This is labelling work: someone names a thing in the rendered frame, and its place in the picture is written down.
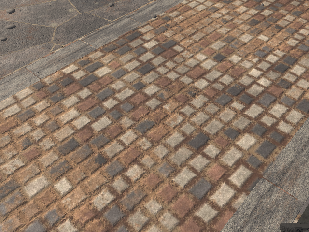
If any right robot hand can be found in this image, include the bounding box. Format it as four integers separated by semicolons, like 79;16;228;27
280;222;309;232

